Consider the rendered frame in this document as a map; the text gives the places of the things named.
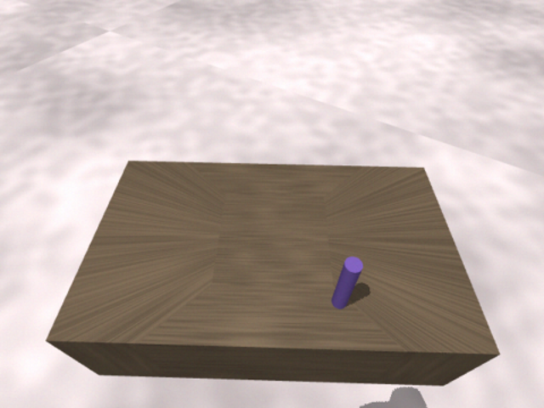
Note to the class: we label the can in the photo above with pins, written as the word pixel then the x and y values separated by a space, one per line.
pixel 349 275

